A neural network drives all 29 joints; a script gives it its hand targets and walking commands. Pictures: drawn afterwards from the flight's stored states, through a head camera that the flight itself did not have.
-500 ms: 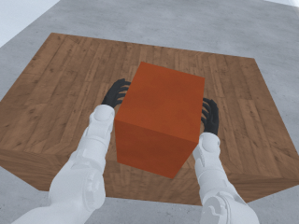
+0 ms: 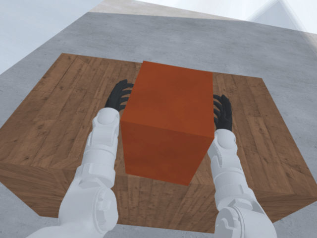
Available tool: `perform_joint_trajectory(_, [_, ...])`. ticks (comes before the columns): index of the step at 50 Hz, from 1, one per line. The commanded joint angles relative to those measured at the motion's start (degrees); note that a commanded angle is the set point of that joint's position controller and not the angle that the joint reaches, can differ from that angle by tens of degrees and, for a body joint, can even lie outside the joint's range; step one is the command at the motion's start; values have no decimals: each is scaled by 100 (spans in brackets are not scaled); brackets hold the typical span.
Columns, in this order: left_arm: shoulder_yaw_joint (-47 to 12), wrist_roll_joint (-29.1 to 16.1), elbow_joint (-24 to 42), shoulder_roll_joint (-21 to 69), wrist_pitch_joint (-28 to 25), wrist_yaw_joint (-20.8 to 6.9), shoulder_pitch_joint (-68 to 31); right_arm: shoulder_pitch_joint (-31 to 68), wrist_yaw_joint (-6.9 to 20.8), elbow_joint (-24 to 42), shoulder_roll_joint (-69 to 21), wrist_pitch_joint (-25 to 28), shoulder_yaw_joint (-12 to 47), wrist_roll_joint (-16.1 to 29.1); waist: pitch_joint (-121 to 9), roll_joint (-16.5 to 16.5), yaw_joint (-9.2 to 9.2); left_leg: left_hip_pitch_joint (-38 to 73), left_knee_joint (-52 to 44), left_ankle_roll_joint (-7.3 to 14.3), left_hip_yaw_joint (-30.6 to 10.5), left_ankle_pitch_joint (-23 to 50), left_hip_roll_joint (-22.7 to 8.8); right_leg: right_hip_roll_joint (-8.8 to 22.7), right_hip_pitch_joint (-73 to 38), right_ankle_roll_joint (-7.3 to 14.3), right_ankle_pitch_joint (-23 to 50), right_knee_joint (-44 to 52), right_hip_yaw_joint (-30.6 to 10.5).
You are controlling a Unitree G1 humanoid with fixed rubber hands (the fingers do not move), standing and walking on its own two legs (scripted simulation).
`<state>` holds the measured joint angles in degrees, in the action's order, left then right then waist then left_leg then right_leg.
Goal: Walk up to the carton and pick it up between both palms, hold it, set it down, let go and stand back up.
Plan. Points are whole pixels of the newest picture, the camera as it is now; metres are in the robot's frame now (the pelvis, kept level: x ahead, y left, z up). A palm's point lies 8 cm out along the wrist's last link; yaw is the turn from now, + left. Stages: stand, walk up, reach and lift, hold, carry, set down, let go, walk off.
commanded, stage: reach and lift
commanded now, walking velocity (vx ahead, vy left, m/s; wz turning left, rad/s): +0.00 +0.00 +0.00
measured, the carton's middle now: (166, 125) +0.41 -0.02 +0.04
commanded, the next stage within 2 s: none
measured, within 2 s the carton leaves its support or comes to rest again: neither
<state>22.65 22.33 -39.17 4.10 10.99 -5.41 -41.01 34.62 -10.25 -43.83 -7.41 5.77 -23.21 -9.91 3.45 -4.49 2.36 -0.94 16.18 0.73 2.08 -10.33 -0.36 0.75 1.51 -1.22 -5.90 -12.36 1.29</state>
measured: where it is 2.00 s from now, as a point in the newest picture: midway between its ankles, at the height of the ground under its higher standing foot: outside the picture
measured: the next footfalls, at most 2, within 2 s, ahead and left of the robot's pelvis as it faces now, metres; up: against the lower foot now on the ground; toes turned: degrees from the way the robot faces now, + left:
none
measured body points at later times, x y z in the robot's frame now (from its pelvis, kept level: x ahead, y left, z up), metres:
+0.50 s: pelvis +0.00 +0.00 +0.00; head -0.03 +0.04 +0.45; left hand +0.39 +0.13 +0.14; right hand +0.37 -0.16 +0.14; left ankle -0.01 +0.11 -0.75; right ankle +0.02 -0.13 -0.75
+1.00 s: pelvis -0.02 -0.01 +0.00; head -0.05 +0.02 +0.44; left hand +0.36 +0.14 +0.17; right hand +0.37 -0.15 +0.17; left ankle -0.01 +0.10 -0.75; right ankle +0.02 -0.13 -0.75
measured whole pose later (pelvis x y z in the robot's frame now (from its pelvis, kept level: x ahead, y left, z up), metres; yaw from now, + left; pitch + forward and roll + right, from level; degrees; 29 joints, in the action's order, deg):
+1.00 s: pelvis -0.02 -0.01 +0.00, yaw +2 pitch -10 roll -1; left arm 17.5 22.7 -13.4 5.1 33.0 -3.8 -36.6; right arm 38.2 -11.2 -37.3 -1.1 -6.5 -8.0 3.2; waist 5.2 -4.7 3.7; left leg 2.2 17.9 0.1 -0.2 -10.0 -0.6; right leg 0.6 -2.3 -0.4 -6.7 -14.5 3.6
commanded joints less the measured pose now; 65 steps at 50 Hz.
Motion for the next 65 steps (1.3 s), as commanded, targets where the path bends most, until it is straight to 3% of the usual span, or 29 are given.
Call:
perform_joint_trajectory(1, [-1744,-264,478,2763,-49,-567,-2588,3142,808,689,-2394,333,2305,114,-2175,476,40,536,52,-276,408,1783,138,-321,-850,-150,1369,-177,562])
perform_joint_trajectory(8, [-2581,-623,1270,2988,211,-437,-2415,3156,711,1139,-2356,248,2965,600,-2369,568,150,777,278,-417,237,2357,117,-376,-773,-106,1651,-223,564])
perform_joint_trajectory(13, [-2887,-751,1594,3020,510,-427,-2253,3251,632,1535,-2253,26,3273,885,-2349,553,214,765,306,-443,140,2350,136,-382,-821,-95,1631,-211,534])
perform_joint_trajectory(28, [-2735,-641,2303,2835,1310,-536,-2205,3425,585,1906,-2069,-482,3529,1312,-1841,426,198,665,75,-284,144,1619,182,-330,-882,-91,992,-137,558])
perform_joint_trajectory(38, [-2569,-611,2436,2723,1709,-527,-2399,3788,611,1957,-2025,-677,3426,1313,-1689,296,161,386,-83,-96,187,832,199,-269,-765,-114,273,-103,581])
perform_joint_trajectory(49, [-2499,-520,2716,2610,2083,-521,-2374,3951,583,1968,-1897,-852,3414,1464,-1640,349,222,493,-21,-94,191,989,225,-278,-835,-135,345,-121,616])
perform_joint_trajectory(54, [-2587,-564,3025,2594,2196,-514,-2288,4038,538,2281,-1920,-919,3647,1638,-1881,318,216,595,95,-108,168,1353,247,-313,-1024,-149,749,-193,620])
perform_joint_trajectory(60, [-2722,-600,3229,2601,2306,-475,-2469,4078,552,2305,-1910,-1055,3639,1686,-1796,436,261,522,41,-125,140,1154,226,-301,-908,-111,455,-190,612])
perform_joint_trajectory(65, [-2727,-602,3301,2613,2419,-460,-2376,4086,527,2338,-1884,-1147,3704,1786,-1811,425,267,624,89,-144,118,1358,223,-330,-941,-113,621,-206,612])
